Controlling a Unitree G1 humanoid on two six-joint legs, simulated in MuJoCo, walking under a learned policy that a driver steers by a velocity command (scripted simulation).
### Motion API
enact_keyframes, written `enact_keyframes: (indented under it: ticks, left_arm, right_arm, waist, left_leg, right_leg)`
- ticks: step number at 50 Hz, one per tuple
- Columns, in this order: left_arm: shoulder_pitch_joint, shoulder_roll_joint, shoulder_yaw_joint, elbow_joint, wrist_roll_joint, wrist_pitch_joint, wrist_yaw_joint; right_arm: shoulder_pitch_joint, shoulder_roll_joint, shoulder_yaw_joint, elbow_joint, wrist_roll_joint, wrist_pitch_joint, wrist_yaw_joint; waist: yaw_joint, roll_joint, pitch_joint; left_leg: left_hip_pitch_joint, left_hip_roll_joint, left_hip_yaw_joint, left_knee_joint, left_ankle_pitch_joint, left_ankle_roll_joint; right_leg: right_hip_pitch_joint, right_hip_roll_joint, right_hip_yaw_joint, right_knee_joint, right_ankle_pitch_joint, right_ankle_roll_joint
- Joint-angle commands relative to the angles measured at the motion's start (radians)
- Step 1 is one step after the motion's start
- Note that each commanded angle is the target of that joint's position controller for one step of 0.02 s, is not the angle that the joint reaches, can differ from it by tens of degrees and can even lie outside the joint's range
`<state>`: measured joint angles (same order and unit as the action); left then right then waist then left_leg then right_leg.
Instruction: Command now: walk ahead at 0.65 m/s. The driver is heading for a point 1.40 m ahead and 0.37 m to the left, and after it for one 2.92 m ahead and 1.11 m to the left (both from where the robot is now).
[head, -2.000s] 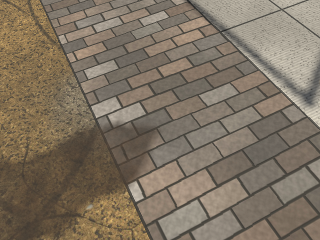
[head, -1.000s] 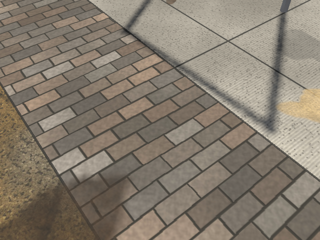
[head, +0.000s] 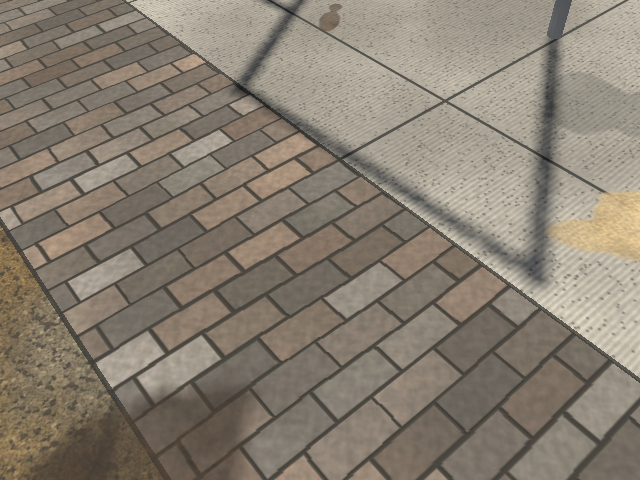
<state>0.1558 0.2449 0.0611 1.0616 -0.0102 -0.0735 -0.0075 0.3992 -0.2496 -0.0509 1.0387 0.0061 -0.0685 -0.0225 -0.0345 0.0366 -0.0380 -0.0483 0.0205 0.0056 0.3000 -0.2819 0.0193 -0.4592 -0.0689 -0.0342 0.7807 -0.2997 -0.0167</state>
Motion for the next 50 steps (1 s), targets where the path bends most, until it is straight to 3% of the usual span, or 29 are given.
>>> enact_keyframes:
  ticks: [1, 2, 4, 5, 6, 7, 8, 9, 12, 16, 21, 22, 24, 26, 27, 28, 29, 30, 31, 32, 34, 35, 37, 39, 41, 45, 47, 49, 50]
  left_arm:
    - [-0.126, 0.026, 0.000, -0.110, 0.064, 0.025, -0.048]
    - [-0.087, 0.036, 0.003, -0.112, 0.050, 0.034, -0.048]
    - [0.105, 0.070, 0.018, -0.068, 0.043, 0.027, -0.034]
    - [0.326, 0.123, 0.041, -0.003, 0.047, 0.006, -0.019]
    - [0.503, 0.262, 0.064, 0.027, 0.074, -0.011, -0.001]
    - [0.392, 0.215, 0.040, 0.009, 0.071, -0.010, 0.000]
    - [0.238, 0.201, 0.036, -0.034, 0.059, -0.009, -0.001]
    - [0.174, 0.145, 0.025, -0.063, 0.048, -0.020, -0.007]
    - [0.161, 0.078, 0.000, -0.058, 0.042, -0.048, 0.005]
    - [0.247, 0.065, -0.006, -0.038, 0.040, -0.068, 0.004]
    - [0.319, 0.039, -0.023, -0.028, 0.038, -0.079, 0.023]
    - [0.329, 0.046, -0.024, -0.025, 0.035, -0.077, 0.029]
    - [0.318, 0.084, -0.023, -0.035, 0.035, -0.072, 0.042]
    - [0.327, 0.147, -0.007, -0.049, 0.041, -0.047, 0.067]
    - [0.300, 0.182, 0.006, -0.067, 0.048, -0.028, 0.073]
    - [0.252, 0.213, 0.020, -0.094, 0.055, -0.010, 0.071]
    - [0.200, 0.224, 0.028, -0.119, 0.057, 0.001, 0.059]
    - [0.154, 0.139, 0.015, -0.135, 0.061, -0.007, 0.030]
    - [0.132, 0.025, -0.011, -0.260, 0.041, -0.039, 0.010]
    - [0.042, 0.069, -0.018, -0.318, 0.040, -0.069, 0.009]
    - [0.032, 0.102, -0.019, -0.322, 0.044, -0.086, 0.005]
    - [0.036, 0.098, -0.023, -0.323, 0.064, -0.069, 0.005]
    - [0.054, 0.082, -0.033, -0.333, 0.092, -0.021, -0.005]
    - [-0.069, 0.074, -0.047, -0.401, 0.091, -0.001, -0.014]
    - [-0.180, 0.059, -0.062, -0.452, 0.074, -0.003, -0.025]
    - [-0.256, 0.040, -0.077, -0.482, 0.048, -0.014, -0.027]
    - [-0.221, 0.086, -0.060, -0.482, 0.050, -0.016, -0.014]
    - [0.008, 0.189, -0.014, -0.424, 0.034, -0.021, 0.009]
    - [0.218, 0.220, 0.006, -0.364, 0.024, -0.016, 0.026]
  right_arm:
    - [-0.024, -0.160, -0.037, -0.048, -0.057, -0.006, 0.017]
    - [-0.041, -0.162, -0.040, -0.056, -0.043, -0.005, 0.021]
    - [-0.100, -0.168, -0.044, -0.077, -0.029, -0.008, 0.027]
    - [-0.124, -0.140, -0.035, -0.085, -0.042, -0.014, 0.030]
    - [-0.189, -0.005, -0.002, -0.160, -0.044, -0.027, 0.036]
    - [-0.203, -0.004, -0.005, -0.200, -0.031, -0.033, 0.042]
    - [-0.217, -0.040, -0.010, -0.213, -0.025, -0.033, 0.050]
    - [-0.203, -0.072, -0.015, -0.197, -0.026, -0.035, 0.060]
    - [-0.147, -0.047, -0.015, -0.176, -0.045, 0.004, 0.083]
    - [-0.268, -0.035, -0.012, -0.216, -0.024, 0.041, 0.088]
    - [-0.454, -0.017, 0.007, -0.290, -0.025, 0.038, 0.097]
    - [-0.478, -0.011, 0.013, -0.305, -0.026, 0.036, 0.099]
    - [-0.475, -0.017, 0.018, -0.319, -0.023, 0.035, 0.097]
    - [-0.380, -0.062, 0.007, -0.301, -0.020, 0.039, 0.090]
    - [-0.245, -0.096, -0.006, -0.271, -0.016, 0.039, 0.087]
    - [-0.052, -0.140, -0.029, -0.218, -0.013, 0.041, 0.079]
    - [0.142, -0.186, -0.059, -0.161, -0.016, 0.038, 0.065]
    - [0.115, -0.210, -0.079, -0.143, -0.007, 0.042, 0.046]
    - [-0.002, -0.293, -0.091, -0.170, -0.037, 0.058, 0.047]
    - [0.019, -0.284, -0.094, -0.180, -0.032, 0.056, 0.047]
    - [-0.011, -0.177, -0.072, -0.165, -0.035, 0.042, 0.032]
    - [-0.047, -0.166, -0.064, -0.175, -0.033, 0.029, 0.023]
    - [-0.073, -0.138, -0.044, -0.190, -0.014, 0.001, 0.014]
    - [-0.056, -0.169, -0.047, -0.201, -0.005, -0.021, 0.018]
    - [-0.015, -0.175, -0.051, -0.198, -0.007, -0.028, 0.021]
    - [0.093, -0.170, -0.051, -0.163, 0.012, -0.037, 0.033]
    - [0.086, -0.201, -0.055, -0.158, 0.003, -0.043, 0.024]
    - [0.043, -0.267, -0.068, -0.163, -0.027, -0.041, 0.016]
    - [-0.033, -0.272, -0.070, -0.175, -0.042, -0.035, 0.015]
  waist:
    - [0.015, 0.124, 0.131]
    - [0.033, 0.119, 0.139]
    - [0.132, 0.049, 0.121]
    - [0.239, -0.092, 0.033]
    - [0.285, -0.426, -0.044]
    - [0.195, -0.354, 0.001]
    - [0.113, -0.219, 0.086]
    - [0.088, -0.103, 0.073]
    - [0.027, -0.125, 0.081]
    - [0.047, -0.074, 0.161]
    - [0.075, -0.066, 0.226]
    - [0.073, -0.068, 0.230]
    - [0.044, -0.102, 0.188]
    - [-0.022, -0.162, 0.092]
    - [-0.094, -0.190, 0.022]
    - [-0.181, -0.206, -0.066]
    - [-0.267, -0.178, -0.129]
    - [-0.215, -0.023, -0.065]
    - [-0.062, 0.203, -0.056]
    - [-0.097, 0.056, -0.092]
    - [-0.009, -0.141, 0.064]
    - [0.034, -0.160, 0.096]
    - [0.085, -0.144, 0.125]
    - [0.065, -0.113, 0.174]
    - [0.026, -0.076, 0.191]
    - [-0.070, 0.001, 0.119]
    - [-0.046, 0.034, 0.058]
    - [0.088, 0.078, -0.088]
    - [0.221, 0.068, -0.160]
  left_leg:
    - [-0.203, 0.179, -0.145, -0.202, -0.296, 0.172]
    - [-0.254, 0.194, -0.144, -0.187, -0.326, 0.179]
    - [-0.374, 0.171, -0.100, -0.028, -0.251, 0.169]
    - [-0.465, 0.093, -0.017, 0.304, -0.081, 0.154]
    - [-0.702, -0.032, 0.055, 0.774, -0.226, 0.105]
    - [-0.857, -0.102, -0.122, 0.975, -0.185, 0.123]
    - [-0.928, 0.001, -0.135, 1.045, -0.054, 0.136]
    - [-0.865, 0.046, -0.131, 1.010, 0.054, 0.126]
    - [-0.749, 0.080, -0.113, 0.957, 0.138, 0.071]
    - [-0.820, 0.056, -0.061, 0.887, 0.256, 0.058]
    - [-0.803, 0.046, 0.090, 0.620, 0.324, 0.087]
    - [-0.774, 0.038, 0.126, 0.556, 0.319, 0.100]
    - [-0.627, -0.023, 0.205, 0.450, 0.295, 0.143]
    - [-0.502, -0.104, 0.251, 0.425, 0.222, 0.178]
    - [-0.376, -0.132, 0.248, 0.426, 0.164, 0.199]
    - [-0.196, -0.149, 0.221, 0.429, 0.081, 0.228]
    - [0.048, -0.138, 0.130, 0.336, 0.018, 0.265]
    - [0.183, -0.045, -0.034, 0.322, -0.089, 0.296]
    - [0.360, 0.148, -0.608, 0.171, -0.111, 0.470]
    - [0.378, 0.216, -0.793, -0.007, -0.201, 0.487]
    - [0.119, 0.187, -0.665, -0.100, -0.140, 0.391]
    - [0.005, 0.138, -0.574, -0.100, -0.053, 0.364]
    - [-0.168, 0.061, -0.456, -0.114, 0.022, 0.345]
    - [-0.307, 0.002, -0.383, -0.158, 0.130, 0.334]
    - [-0.337, -0.043, -0.320, -0.152, 0.336, 0.293]
    - [-0.131, -0.013, -0.276, -0.155, 0.696, 0.209]
    - [0.040, 0.018, -0.268, -0.051, 0.973, 0.177]
    - [0.136, 0.059, -0.283, 0.232, 1.163, 0.141]
    - [0.057, 0.033, -0.249, 0.473, 1.083, 0.133]
  right_leg:
    - [0.095, 0.049, -0.105, -0.164, -0.018, 0.010]
    - [0.173, 0.052, -0.121, -0.192, 0.020, 0.003]
    - [0.414, 0.074, -0.130, -0.258, 0.037, -0.016]
    - [0.636, 0.045, -0.054, -0.308, -0.064, -0.029]
    - [0.752, -0.250, 0.440, -0.519, -0.536, -0.088]
    - [0.637, -0.323, 0.840, -0.704, -0.741, -0.138]
    - [0.567, -0.334, 0.724, -0.657, -0.675, -0.147]
    - [0.500, -0.283, 0.553, -0.626, -0.506, -0.122]
    - [0.381, -0.195, 0.272, -0.685, -0.282, -0.062]
    - [0.377, -0.152, 0.039, -0.726, 0.001, -0.021]
    - [0.458, -0.122, -0.161, -0.769, 0.339, -0.008]
    - [0.489, -0.123, -0.193, -0.760, 0.463, 0.000]
    - [0.537, -0.134, -0.255, -0.671, 0.961, 0.020]
    - [0.644, -0.163, -0.271, -0.471, 1.415, 0.032]
    - [0.649, -0.180, -0.267, -0.291, 1.524, 0.024]
    - [0.604, -0.200, -0.244, -0.054, 1.543, 0.000]
    - [0.452, -0.194, -0.217, 0.256, 1.341, -0.028]
    - [0.148, -0.043, -0.193, 0.591, 0.418, -0.040]
    - [-0.328, 0.135, -0.068, 0.896, -0.175, 0.015]
    - [-0.447, 0.083, 0.115, 0.883, -0.101, -0.002]
    - [-0.382, -0.006, 0.124, 0.685, -0.010, 0.000]
    - [-0.323, -0.029, 0.121, 0.631, -0.022, 0.022]
    - [-0.247, -0.069, 0.103, 0.530, -0.039, 0.067]
    - [-0.206, -0.075, 0.042, 0.351, 0.023, 0.096]
    - [-0.139, -0.052, 0.003, 0.125, 0.210, 0.094]
    - [0.006, 0.026, -0.050, -0.182, 0.503, 0.012]
    - [0.063, 0.076, -0.048, -0.256, 0.445, -0.025]
    - [0.268, 0.111, -0.010, -0.252, 0.285, -0.055]
    - [0.457, 0.076, -0.010, -0.273, 0.241, -0.063]
